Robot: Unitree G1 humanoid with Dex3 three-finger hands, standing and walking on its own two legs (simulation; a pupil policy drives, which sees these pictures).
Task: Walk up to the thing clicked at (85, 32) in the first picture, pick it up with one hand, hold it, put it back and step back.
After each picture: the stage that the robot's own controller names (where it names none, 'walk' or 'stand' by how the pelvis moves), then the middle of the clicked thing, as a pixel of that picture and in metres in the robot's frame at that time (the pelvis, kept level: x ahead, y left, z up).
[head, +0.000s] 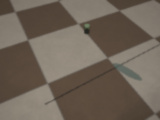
stand; (86, 29) +1.56 +0.01 -0.72
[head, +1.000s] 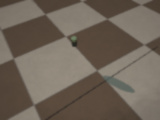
walk; (74, 41) +1.41 +0.26 -0.70
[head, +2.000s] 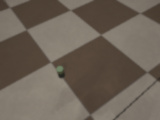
walk; (60, 72) +0.88 +0.33 -0.72
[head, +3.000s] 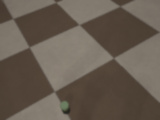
walk; (65, 108) +0.53 +0.23 -0.71
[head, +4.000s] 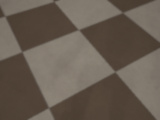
stand; out of the picture +0.34 +0.17 -0.70
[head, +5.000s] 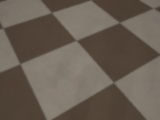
stand; out of the picture +0.29 +0.16 -0.72
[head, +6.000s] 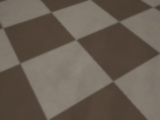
stand; out of the picture +0.30 +0.17 -0.72
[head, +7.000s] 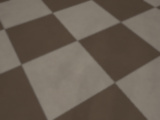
stand; out of the picture +0.28 +0.18 -0.73
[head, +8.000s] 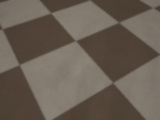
stand; out of the picture +0.28 +0.18 -0.73
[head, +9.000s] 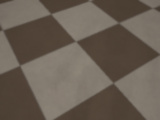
stand; out of the picture +0.29 +0.18 -0.73
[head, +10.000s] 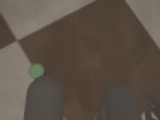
go down; (37, 72) +0.35 +0.21 -0.37
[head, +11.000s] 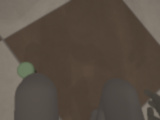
go down; (27, 72) +0.35 +0.24 -0.31
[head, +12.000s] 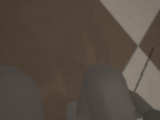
close in; out of the picture +0.32 +0.27 -0.22
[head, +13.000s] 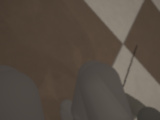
close; out of the picture +0.34 +0.28 -0.20
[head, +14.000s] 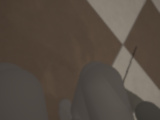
lift; out of the picture +0.33 +0.28 -0.21
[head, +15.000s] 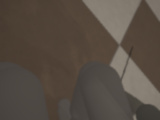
lift; out of the picture +0.31 +0.27 -0.21
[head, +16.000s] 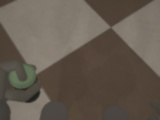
lift; (26, 84) +0.31 +0.20 +0.00
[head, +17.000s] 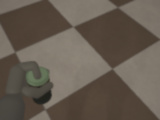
hold; (40, 86) +0.32 +0.17 +0.02
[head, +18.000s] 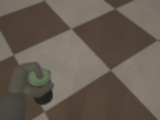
hold; (41, 87) +0.32 +0.16 +0.00
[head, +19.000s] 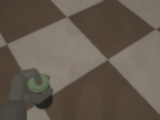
crouch; (41, 92) +0.32 +0.16 -0.04
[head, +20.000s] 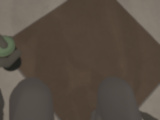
lower; (7, 54) +0.40 +0.25 -0.11
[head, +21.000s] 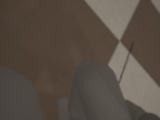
lower; out of the picture +0.37 +0.31 -0.22
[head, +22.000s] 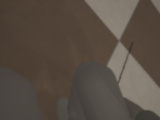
lower; out of the picture +0.36 +0.31 -0.22
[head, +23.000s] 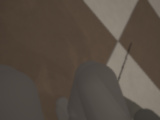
lower; out of the picture +0.36 +0.31 -0.22
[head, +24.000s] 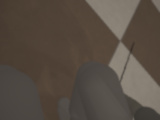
lower; out of the picture +0.35 +0.31 -0.21
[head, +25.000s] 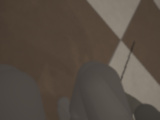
open; out of the picture +0.33 +0.29 -0.22
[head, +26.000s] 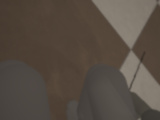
stand; out of the picture +0.33 +0.27 -0.22
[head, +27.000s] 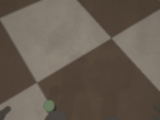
stand; (50, 107) +0.33 +0.20 -0.55
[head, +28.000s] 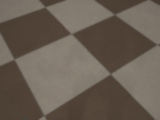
stand; out of the picture +0.32 +0.19 -0.66
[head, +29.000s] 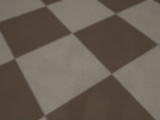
stand; out of the picture +0.31 +0.19 -0.67
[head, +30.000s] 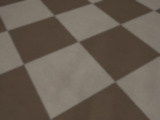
stand; out of the picture +0.33 +0.18 -0.72
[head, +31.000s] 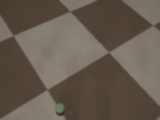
walk; (60, 109) +0.40 +0.13 -0.71
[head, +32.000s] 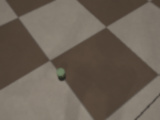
walk; (61, 74) +0.66 +0.22 -0.69
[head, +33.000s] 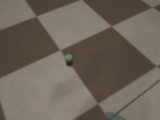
stand; (69, 60) +0.94 +0.21 -0.70
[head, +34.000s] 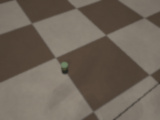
stand; (64, 68) +0.93 +0.20 -0.72
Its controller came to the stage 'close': yes
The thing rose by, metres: 0.70
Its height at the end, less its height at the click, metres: +0.00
